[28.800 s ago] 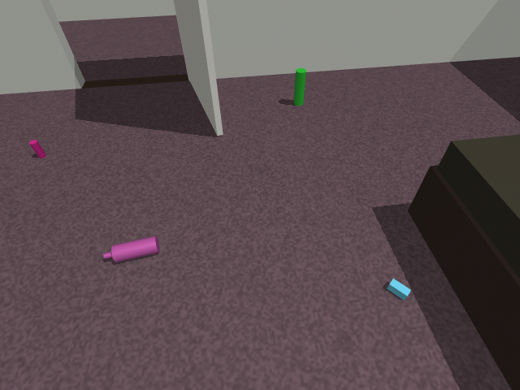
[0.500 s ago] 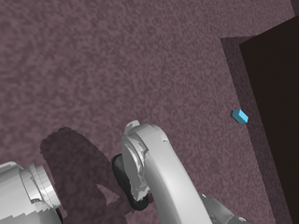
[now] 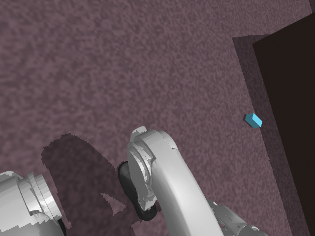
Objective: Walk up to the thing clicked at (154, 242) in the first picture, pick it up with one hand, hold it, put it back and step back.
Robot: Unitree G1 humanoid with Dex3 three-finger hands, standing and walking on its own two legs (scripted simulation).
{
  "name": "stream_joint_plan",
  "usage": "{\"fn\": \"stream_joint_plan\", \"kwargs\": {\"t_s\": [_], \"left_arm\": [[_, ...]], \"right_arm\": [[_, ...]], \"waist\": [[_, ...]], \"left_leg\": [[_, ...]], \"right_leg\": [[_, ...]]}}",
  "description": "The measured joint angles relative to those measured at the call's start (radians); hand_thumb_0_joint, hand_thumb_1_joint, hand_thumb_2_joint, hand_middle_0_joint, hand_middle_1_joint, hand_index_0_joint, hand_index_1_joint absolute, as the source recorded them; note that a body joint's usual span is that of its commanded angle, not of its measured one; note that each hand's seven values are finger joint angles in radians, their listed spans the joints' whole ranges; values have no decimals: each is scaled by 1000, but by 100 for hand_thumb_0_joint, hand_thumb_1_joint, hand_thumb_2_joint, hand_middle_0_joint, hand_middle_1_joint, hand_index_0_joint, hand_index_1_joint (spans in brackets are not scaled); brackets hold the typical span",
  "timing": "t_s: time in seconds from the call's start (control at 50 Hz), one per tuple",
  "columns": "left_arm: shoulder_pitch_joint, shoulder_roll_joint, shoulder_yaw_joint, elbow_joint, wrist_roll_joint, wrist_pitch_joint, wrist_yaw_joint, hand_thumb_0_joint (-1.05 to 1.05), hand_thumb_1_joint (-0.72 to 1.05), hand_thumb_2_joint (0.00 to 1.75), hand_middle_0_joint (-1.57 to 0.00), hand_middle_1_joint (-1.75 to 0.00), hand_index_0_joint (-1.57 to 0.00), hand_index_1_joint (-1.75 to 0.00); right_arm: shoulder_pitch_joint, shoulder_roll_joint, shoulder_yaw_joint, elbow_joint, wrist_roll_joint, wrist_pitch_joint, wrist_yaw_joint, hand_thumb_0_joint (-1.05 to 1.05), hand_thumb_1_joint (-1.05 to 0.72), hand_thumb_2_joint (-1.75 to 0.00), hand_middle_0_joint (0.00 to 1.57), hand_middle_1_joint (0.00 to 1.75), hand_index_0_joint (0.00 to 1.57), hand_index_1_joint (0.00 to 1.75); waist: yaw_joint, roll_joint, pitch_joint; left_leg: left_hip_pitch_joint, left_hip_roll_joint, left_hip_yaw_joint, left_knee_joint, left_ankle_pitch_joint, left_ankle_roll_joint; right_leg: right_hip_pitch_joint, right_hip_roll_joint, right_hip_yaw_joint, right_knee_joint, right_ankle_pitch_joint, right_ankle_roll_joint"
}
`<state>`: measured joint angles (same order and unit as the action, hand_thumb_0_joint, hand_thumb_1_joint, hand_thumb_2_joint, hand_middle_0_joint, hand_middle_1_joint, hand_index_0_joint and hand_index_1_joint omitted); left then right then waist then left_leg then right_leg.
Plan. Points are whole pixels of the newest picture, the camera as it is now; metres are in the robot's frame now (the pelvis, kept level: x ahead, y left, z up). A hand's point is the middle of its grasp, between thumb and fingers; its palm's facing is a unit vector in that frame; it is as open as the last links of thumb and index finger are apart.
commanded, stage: close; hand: left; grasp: from above
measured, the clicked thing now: out of the picture +0.46 +0.36 -0.27
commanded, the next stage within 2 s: settle in 0.12 s
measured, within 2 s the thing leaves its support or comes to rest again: leaves its support in 0.50 s
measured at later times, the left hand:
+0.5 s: hand out of the picture +0.45 +0.33 -0.25, palm faces -0.41 -0.16 -0.90, open 10.5 cm
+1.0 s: hand out of the picture +0.44 +0.35 -0.15, palm faces -0.44 -0.12 -0.89, open 10.5 cm
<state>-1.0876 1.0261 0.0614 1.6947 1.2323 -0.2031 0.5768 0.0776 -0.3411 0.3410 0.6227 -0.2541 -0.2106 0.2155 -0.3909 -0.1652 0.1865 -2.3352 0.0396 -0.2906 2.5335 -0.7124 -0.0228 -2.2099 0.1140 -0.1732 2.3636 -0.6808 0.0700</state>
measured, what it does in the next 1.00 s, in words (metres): stands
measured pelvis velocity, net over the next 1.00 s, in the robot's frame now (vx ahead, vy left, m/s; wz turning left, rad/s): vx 0.00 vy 0.00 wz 0.08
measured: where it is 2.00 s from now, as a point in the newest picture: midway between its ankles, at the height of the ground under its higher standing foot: (104, 223)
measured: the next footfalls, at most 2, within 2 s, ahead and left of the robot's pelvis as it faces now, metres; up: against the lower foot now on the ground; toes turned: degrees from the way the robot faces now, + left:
none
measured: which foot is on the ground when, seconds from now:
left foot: down 0.00-1.00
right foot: down 0.00-1.00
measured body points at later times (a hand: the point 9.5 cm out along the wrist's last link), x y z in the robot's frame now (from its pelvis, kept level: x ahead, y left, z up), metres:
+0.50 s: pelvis +0.00 +0.00 +0.00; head +0.28 +0.14 +0.33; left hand +0.47 +0.34 -0.19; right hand +0.07 -0.25 -0.06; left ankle +0.06 +0.13 -0.28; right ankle +0.11 -0.12 -0.27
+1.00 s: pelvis +0.00 +0.00 +0.02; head +0.24 +0.11 +0.38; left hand +0.46 +0.35 -0.10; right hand +0.10 -0.26 -0.08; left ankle +0.06 +0.13 -0.28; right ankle +0.11 -0.12 -0.27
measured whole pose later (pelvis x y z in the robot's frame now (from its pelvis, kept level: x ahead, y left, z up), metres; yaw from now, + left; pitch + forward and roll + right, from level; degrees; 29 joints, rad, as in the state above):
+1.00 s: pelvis +0.00 +0.00 +0.02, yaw +5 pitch +32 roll -11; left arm -0.96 0.81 0.03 1.31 1.18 -0.13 0.27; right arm 0.14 -0.30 0.16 0.65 -0.13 -0.07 0.19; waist -0.26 -0.03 0.00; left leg -2.35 0.02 -0.20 2.44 -0.67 -0.02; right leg -2.23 0.07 -0.11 2.34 -0.70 0.05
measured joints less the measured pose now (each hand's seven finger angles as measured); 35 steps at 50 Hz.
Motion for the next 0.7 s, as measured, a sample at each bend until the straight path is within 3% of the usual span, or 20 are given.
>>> {"fn": "stream_joint_plan", "kwargs": {"t_s": [0.22, 0.4, 0.54, 0.7], "left_arm": [[-3, 12, 1, 16, 4, -8, 8, 0, 1, 45, -60, -62, -61, -57], [15, -4, 10, -23, 6, 2, -18, 0, -1, 45, -64, -58, -65, -53], [64, -52, 20, -133, -4, 25, -53, 0, -2, 43, -67, -54, -68, -49], [118, -126, 17, -252, -30, 66, -125, 0, -1, 41, -69, -51, -70, -46]], "right_arm": [[-1, -1, 7, -6, -8, 8, -6, 0, -90, -90, 20, 29, 20, 30], [16, 2, -1, 0, -4, 12, -6, 0, -91, -90, 20, 29, 20, 30], [28, 13, -31, 16, 13, 20, 4, 0, -91, -90, 20, 29, 20, 30], [39, 26, -100, 28, 52, 48, 15, 0, -91, -90, 20, 29, 20, 30]], "waist": [[-5, -1, 3], [2, 4, -13], [28, 21, -48], [69, 75, -115]], "left_leg": [[0, 0, -4, 2, 3, 1], [-6, -2, -1, 0, 0, -1], [-13, -5, 6, -7, -1, -4], [-32, -12, 32, -25, 9, 1]], "right_leg": [[1, 1, -3, -1, 4, 0], [-4, -2, -2, -1, -1, -4], [-13, -8, 2, 0, -7, -8], [-29, -22, 20, 0, -14, -15]]}}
